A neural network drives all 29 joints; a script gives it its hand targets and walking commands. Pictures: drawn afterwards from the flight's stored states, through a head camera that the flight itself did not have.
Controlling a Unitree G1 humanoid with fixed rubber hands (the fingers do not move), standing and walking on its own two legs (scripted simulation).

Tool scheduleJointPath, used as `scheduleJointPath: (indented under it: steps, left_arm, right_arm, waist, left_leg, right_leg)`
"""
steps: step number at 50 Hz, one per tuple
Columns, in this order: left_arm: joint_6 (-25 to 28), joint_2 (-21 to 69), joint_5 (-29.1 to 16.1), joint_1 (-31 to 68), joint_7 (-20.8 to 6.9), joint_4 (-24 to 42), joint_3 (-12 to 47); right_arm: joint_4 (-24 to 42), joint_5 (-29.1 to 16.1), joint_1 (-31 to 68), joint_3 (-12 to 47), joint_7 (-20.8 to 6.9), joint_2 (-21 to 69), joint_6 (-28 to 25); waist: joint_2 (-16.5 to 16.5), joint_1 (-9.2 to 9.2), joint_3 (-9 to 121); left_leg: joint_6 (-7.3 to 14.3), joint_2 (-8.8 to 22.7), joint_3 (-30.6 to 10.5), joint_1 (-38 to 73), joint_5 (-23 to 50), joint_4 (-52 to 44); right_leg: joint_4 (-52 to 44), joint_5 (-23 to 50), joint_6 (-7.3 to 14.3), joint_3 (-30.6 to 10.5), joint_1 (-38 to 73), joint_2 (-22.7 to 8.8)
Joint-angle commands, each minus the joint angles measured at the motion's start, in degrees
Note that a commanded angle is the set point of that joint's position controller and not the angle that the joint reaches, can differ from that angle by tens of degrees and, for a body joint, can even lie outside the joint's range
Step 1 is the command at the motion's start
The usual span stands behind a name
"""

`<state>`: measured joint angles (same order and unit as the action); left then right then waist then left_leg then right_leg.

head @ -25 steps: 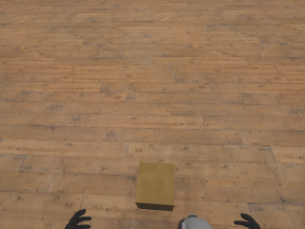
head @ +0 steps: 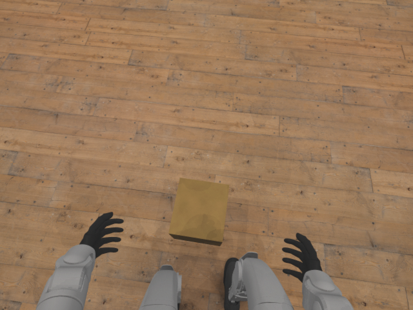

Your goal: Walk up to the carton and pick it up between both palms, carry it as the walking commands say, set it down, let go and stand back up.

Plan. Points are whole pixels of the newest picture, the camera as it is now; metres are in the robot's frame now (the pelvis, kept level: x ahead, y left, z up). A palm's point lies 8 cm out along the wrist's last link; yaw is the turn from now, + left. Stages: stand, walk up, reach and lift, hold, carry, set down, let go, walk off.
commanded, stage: reach and lift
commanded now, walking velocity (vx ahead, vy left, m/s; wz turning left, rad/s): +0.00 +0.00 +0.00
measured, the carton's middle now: (200, 212) +0.40 +0.05 -0.62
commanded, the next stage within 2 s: none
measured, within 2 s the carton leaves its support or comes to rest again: neither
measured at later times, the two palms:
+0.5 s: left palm (112, 194) +0.35 +0.24 -0.13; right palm (287, 215) +0.30 -0.17 -0.15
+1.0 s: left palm (125, 156) +0.46 +0.23 -0.16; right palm (274, 181) +0.40 -0.15 -0.17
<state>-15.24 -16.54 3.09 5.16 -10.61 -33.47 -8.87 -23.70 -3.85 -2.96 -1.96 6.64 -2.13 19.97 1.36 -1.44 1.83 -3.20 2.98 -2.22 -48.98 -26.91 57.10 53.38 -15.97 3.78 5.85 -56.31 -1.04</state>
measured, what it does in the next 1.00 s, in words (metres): lowers itself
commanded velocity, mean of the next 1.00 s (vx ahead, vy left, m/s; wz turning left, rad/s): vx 0.00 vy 0.00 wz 0.00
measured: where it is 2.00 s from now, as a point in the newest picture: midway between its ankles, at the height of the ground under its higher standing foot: (200, 309)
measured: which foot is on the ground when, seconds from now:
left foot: down 0.00-1.00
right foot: down 0.00-1.00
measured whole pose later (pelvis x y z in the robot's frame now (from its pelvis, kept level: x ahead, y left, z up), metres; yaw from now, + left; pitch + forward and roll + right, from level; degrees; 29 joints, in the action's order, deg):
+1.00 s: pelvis -0.03 +0.05 -0.06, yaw +2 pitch +46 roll +0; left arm -4.3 -16.8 1.6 54.9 -4.0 -52.7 -12.0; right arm -40.5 -0.3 44.5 -19.8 5.6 -3.5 4.5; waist -1.7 -4.3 8.7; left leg 0.0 -1.8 -1.3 -87.9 -24.1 66.5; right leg 59.1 -11.7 -0.4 1.2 -92.8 -2.7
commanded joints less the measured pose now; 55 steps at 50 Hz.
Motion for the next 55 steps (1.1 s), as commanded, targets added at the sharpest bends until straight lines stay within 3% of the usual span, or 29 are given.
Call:
scheduleJointPath:
  steps: [1, 3, 4, 6, 7, 8, 9, 13, 14, 16, 17, 19, 20, 21, 22, 24, 25, 26, 27, 28, 29, 33, 34, 35, 39, 44, 48, 53, 55]
  left_arm:
    - [1.3, -11.0, -1.2, 7.8, -0.1, 6.7, -3.8]
    - [1.5, -10.7, -1.7, 14.4, -0.4, 5.2, -2.8]
    - [1.3, -10.4, -1.3, 17.6, -0.3, 3.6, -2.0]
    - [0.6, -9.8, -1.0, 21.9, -0.3, 0.6, -2.0]
    - [0.0, -8.8, -1.4, 23.1, -0.1, -2.2, -1.1]
    - [-0.1, -8.9, -1.5, 26.2, 0.2, -2.6, -1.1]
    - [-0.4, -9.3, -1.3, 28.3, 0.5, -4.1, -0.7]
    - [0.2, -9.7, -1.0, 31.6, 1.3, -10.4, -2.0]
    - [0.4, -9.3, -1.5, 33.8, 1.3, -10.8, -0.8]
    - [2.0, -11.0, -1.1, 40.1, 1.9, -9.8, -2.2]
    - [2.6, -9.8, -1.7, 39.9, 2.3, -10.7, -1.4]
    - [4.3, -11.9, -1.7, 43.8, 2.8, -11.3, -3.3]
    - [4.9, -11.1, -2.6, 43.9, 2.9, -11.0, -3.0]
    - [5.6, -12.0, -2.6, 44.3, 3.1, -10.9, -3.7]
    - [6.5, -11.7, -3.3, 48.5, 3.3, -8.9, -3.0]
    - [7.7, -12.3, -4.4, 49.8, 3.6, -10.3, -3.8]
    - [8.2, -11.1, -4.9, 50.1, 3.8, -10.7, -2.6]
    - [8.4, -12.9, -4.6, 51.8, 3.8, -10.5, -3.5]
    - [8.7, -11.7, -4.8, 51.0, 4.0, -11.4, -2.4]
    - [9.2, -11.8, -5.0, 50.8, 4.2, -10.9, -2.8]
    - [9.5, -11.7, -5.2, 51.6, 4.3, -10.2, -3.1]
    - [10.6, -12.9, -5.0, 54.0, 4.1, -11.4, -3.8]
    - [10.9, -12.2, -5.2, 55.7, 4.1, -9.7, -3.3]
    - [11.1, -12.8, -4.7, 56.5, 4.2, -11.0, -4.2]
    - [11.8, -12.4, -5.0, 60.8, 4.9, -9.9, -3.8]
    - [12.3, -9.9, -3.3, 62.6, 6.3, -10.6, -3.3]
    - [12.7, -7.5, -1.4, 61.0, 6.9, -12.0, -4.5]
    - [13.6, -6.4, 0.7, 61.5, 8.0, -11.9, -5.7]
    - [13.6, -4.7, 0.1, 62.7, 8.3, -11.8, -4.4]
  right_arm:
    - [8.8, -0.8, 4.5, -0.7, 0.2, -2.7, -0.6]
    - [8.5, -1.2, 10.5, -0.8, -0.2, -3.7, 0.2]
    - [7.0, -1.1, 12.1, -1.3, -0.5, -4.0, 0.4]
    - [7.0, -1.1, 18.5, -1.7, -0.8, -5.2, 1.2]
    - [5.9, -0.7, 20.3, -1.6, -1.0, -6.1, 1.8]
    - [5.2, -0.8, 23.5, -1.9, -1.0, -5.6, 2.0]
    - [4.7, -0.2, 25.4, -2.9, -0.8, -6.5, 2.0]
    - [-0.2, 0.8, 30.0, -3.8, 0.6, -5.0, 1.6]
    - [-1.6, 1.1, 31.0, -5.2, 0.7, -5.5, 1.4]
    - [-2.1, 1.7, 36.4, -6.7, 0.8, -6.0, 0.2]
    - [-3.5, 1.9, 35.3, -6.8, 1.0, -5.4, -0.6]
    - [-4.3, 1.5, 40.3, -7.3, 1.5, -5.3, -2.7]
    - [-4.7, 1.2, 40.7, -7.8, 1.9, -5.6, -3.7]
    - [-4.4, 1.3, 42.6, -7.7, 2.2, -5.7, -4.3]
    - [-4.8, 1.5, 44.6, -9.7, 2.5, -7.0, -5.5]
    - [-4.8, 0.3, 47.8, -8.7, 2.8, -6.4, -7.1]
    - [-5.5, 0.1, 47.8, -9.3, 3.0, -6.2, -7.9]
    - [-6.6, -0.1, 49.0, -9.8, 3.0, -6.5, -8.3]
    - [-7.2, 0.2, 48.7, -10.5, 3.0, -6.5, -9.0]
    - [-7.7, -0.9, 48.5, -9.4, 2.7, -5.3, -9.6]
    - [-7.4, -0.9, 49.1, -9.6, 2.6, -5.4, -10.5]
    - [-7.7, -0.7, 53.0, -10.2, 2.0, -5.3, -12.3]
    - [-8.2, -0.3, 53.0, -11.0, 1.9, -5.6, -12.8]
    - [-7.6, 0.2, 55.1, -11.7, 1.9, -6.1, -13.3]
    - [-5.8, 1.4, 57.9, -13.5, 1.7, -6.8, -14.8]
    - [-8.6, 2.2, 56.5, -16.4, 0.3, -6.7, -16.3]
    - [-10.3, 4.0, 54.4, -18.7, -1.1, -6.2, -17.2]
    - [-10.6, 4.8, 53.9, -20.0, -2.4, -5.8, -19.0]
    - [-11.3, 5.2, 55.8, -20.8, -2.5, -6.7, -19.5]
  waist:
    - [-6.7, 1.64, 26.6]
    - [-6.6, 1.46, 22.0]
    - [-7.8, 0.15, 20.2]
    - [-7.5, 0.74, 18.5]
    - [-6.6, -0.43, 16.4]
    - [-6.5, 0.58, 15.9]
    - [-5.7, -0.25, 16.0]
    - [-1.7, 0.16, 20.3]
    - [-3.2, -1.96, 19.8]
    - [-2.9, -0.29, 21.3]
    - [-2.7, -1.57, 22.9]
    - [-2.2, -0.14, 27.5]
    - [-2.3, -1.28, 32.1]
    - [-2.4, 0.41, 34.0]
    - [-3.9, -1.81, 36.1]
    - [-3.6, -0.23, 42.2]
    - [-3.4, -1.93, 43.6]
    - [-5.0, -0.83, 44.1]
    - [-4.8, -2.26, 45.9]
    - [-5.3, -0.75, 46.6]
    - [-4.5, -1.58, 48.5]
    - [-3.9, -0.36, 52.8]
    - [-3.8, -1.8, 52.7]
    - [-3.1, -1.09, 53.6]
    - [-2.8, -2.46, 60.7]
    - [-6.6, -3.23, 63.0]
    - [-6.4, -3.55, 59.6]
    - [-8.0, -2.42, 57.4]
    - [-8.7, -3.35, 56.2]
  left_leg:
    - [6.0, -4.8, 4.6, -7.0, 6.2, -7.7]
    - [6.9, -4.2, 3.9, -8.4, 1.1, -7.2]
    - [7.4, -3.4, 3.1, -9.4, -2.3, -8.4]
    - [7.5, -3.2, 3.3, -10.7, -6.4, -7.4]
    - [7.9, -2.6, 2.5, -11.4, -9.4, -8.7]
    - [7.7, -2.7, 2.5, -12.8, -10.5, -8.5]
    - [7.6, -2.7, 2.3, -12.3, -10.7, -8.2]
    - [6.7, -3.5, 2.9, -12.9, -6.9, -4.9]
    - [6.9, -3.1, 2.8, -14.6, -9.3, -6.0]
    - [6.6, -3.3, 3.0, -16.1, -8.2, -5.0]
    - [6.6, -3.3, 2.7, -14.7, -6.3, -5.4]
    - [5.7, -4.2, 3.2, -16.7, -2.9, -3.1]
    - [5.3, -4.6, 3.7, -16.9, -1.5, -2.3]
    - [5.2, -4.9, 3.8, -17.1, 0.0, -2.2]
    - [4.6, -5.1, 3.6, -17.9, 0.7, -1.7]
    - [4.2, -5.6, 3.9, -17.8, 4.1, -0.5]
    - [4.1, -5.8, 3.7, -18.3, 4.4, -0.3]
    - [3.8, -6.0, 3.7, -18.8, 5.3, -0.3]
    - [3.7, -6.0, 3.5, -19.0, 6.6, -0.1]
    - [3.6, -6.2, 3.5, -19.2, 8.1, -0.2]
    - [3.5, -6.5, 3.5, -20.4, 9.2, 0.5]
    - [3.8, -7.0, 3.5, -24.6, 11.0, 1.0]
    - [3.9, -7.1, 3.1, -25.3, 11.5, 0.3]
    - [3.9, -7.1, 2.8, -25.5, 12.3, 0.8]
    - [3.7, -7.6, 2.1, -24.5, 17.1, 1.5]
    - [2.6, -7.4, 1.1, -21.9, 22.6, 1.8]
    - [2.6, -7.2, 0.2, -24.9, 24.5, 2.0]
    - [2.7, -6.5, -0.4, -24.3, 24.2, 4.1]
    - [2.8, -6.3, -0.4, -26.9, 22.4, 5.4]
  right_leg:
    - [-4.5, 9.7, -5.7, -8.4, 40.0, 1.5]
    - [-4.4, -0.6, -5.7, -7.5, 34.9, 1.7]
    - [-3.3, -3.5, -5.6, -6.6, 32.3, 2.3]
    - [-2.9, -10.2, -5.5, -6.9, 31.2, 2.4]
    - [-2.2, -12.8, -5.2, -6.2, 30.1, 2.9]
    - [-1.1, -13.2, -5.2, -6.1, 29.0, 3.1]
    - [-0.5, -14.1, -5.1, -5.7, 28.0, 3.4]
    - [-0.1, -11.5, -5.2, -6.8, 27.3, 3.6]
    - [0.7, -12.4, -5.4, -6.1, 26.8, 3.9]
    - [1.4, -11.9, -5.4, -6.0, 23.5, 3.8]
    - [1.9, -8.9, -5.4, -5.5, 22.3, 4.0]
    - [3.0, -4.9, -5.5, -5.7, 20.4, 3.8]
    - [2.9, -2.8, -5.6, -6.2, 22.9, 3.5]
    - [3.9, -0.7, -5.8, -5.9, 22.7, 3.5]
    - [4.9, 1.0, -5.7, -5.7, 20.7, 3.5]
    - [5.2, 4.9, -5.6, -6.4, 20.8, 3.2]
    - [5.7, 6.8, -5.6, -6.0, 20.7, 3.5]
    - [5.8, 7.2, -5.3, -6.3, 19.2, 3.3]
    - [6.1, 9.7, -5.4, -6.3, 18.3, 3.2]
    - [6.3, 11.6, -5.1, -6.7, 18.1, 3.0]
    - [6.3, 14.0, -4.9, -7.1, 19.1, 2.9]
    - [7.0, 18.5, -5.1, -8.0, 21.4, 2.3]
    - [7.2, 20.0, -4.9, -8.0, 21.5, 2.3]
    - [7.8, 20.7, -5.1, -7.7, 20.3, 2.5]
    - [8.6, 26.2, -5.0, -7.1, 22.1, 2.6]
    - [8.3, 29.6, -3.9, -6.1, 16.7, 2.7]
    - [9.1, 31.0, -4.1, -5.8, 12.1, 2.7]
    - [10.4, 24.5, -4.4, -4.0, 1.0, 2.8]
    - [12.4, 22.6, -4.6, -3.8, -2.3, 2.8]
